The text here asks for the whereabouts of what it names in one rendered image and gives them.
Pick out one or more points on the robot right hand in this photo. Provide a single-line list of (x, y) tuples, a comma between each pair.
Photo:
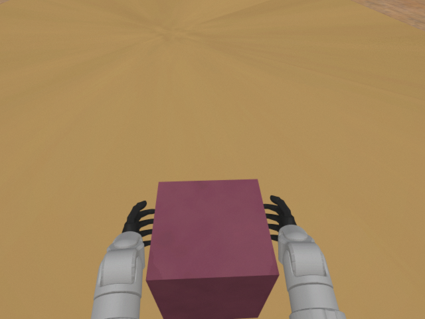
[(284, 216)]

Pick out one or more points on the robot left forearm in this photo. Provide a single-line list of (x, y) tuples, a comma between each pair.
[(119, 281)]

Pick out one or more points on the robot left hand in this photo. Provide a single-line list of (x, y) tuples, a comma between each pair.
[(133, 223)]

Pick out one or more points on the carton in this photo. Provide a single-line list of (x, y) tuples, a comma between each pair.
[(211, 255)]

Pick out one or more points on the robot right forearm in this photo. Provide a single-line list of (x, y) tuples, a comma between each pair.
[(307, 276)]

